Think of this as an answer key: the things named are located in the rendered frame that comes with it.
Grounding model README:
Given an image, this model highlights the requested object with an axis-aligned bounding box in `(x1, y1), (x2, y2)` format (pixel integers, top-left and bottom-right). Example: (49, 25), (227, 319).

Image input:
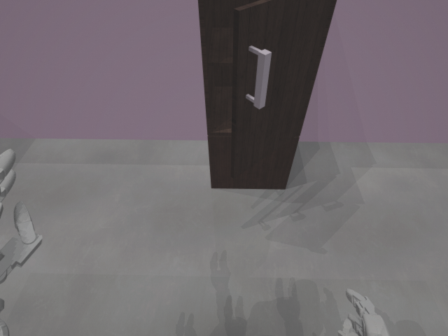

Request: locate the handle
(246, 45), (272, 109)

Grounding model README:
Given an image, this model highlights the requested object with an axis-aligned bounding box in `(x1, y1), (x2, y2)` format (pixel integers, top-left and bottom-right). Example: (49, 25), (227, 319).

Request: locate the robot left hand
(0, 149), (42, 284)

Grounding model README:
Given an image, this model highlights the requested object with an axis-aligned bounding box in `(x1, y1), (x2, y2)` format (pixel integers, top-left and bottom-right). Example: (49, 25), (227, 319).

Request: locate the robot right hand
(338, 288), (390, 336)

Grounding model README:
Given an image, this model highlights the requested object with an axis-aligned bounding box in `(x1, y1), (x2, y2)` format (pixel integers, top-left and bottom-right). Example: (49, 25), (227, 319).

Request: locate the cupboard door
(231, 0), (332, 179)

